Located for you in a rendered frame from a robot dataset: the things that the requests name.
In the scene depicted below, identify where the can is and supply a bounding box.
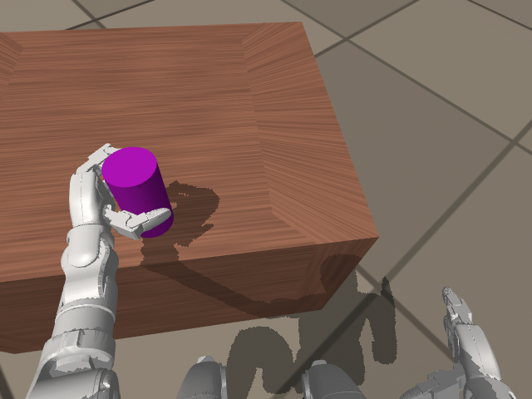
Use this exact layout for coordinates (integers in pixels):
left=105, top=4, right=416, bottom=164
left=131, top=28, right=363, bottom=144
left=101, top=147, right=174, bottom=238

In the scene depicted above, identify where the left robot hand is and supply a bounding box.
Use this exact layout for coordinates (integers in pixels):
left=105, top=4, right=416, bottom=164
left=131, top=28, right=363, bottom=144
left=69, top=143, right=171, bottom=240

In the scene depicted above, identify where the right robot arm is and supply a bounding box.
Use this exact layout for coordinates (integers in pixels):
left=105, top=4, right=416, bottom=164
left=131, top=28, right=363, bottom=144
left=463, top=377, right=516, bottom=399

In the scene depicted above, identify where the right robot hand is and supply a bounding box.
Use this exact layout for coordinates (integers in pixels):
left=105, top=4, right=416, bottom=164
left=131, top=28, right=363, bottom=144
left=399, top=287, right=502, bottom=399

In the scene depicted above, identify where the left robot arm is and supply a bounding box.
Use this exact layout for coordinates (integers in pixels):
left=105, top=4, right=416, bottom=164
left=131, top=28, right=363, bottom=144
left=25, top=224, right=121, bottom=399

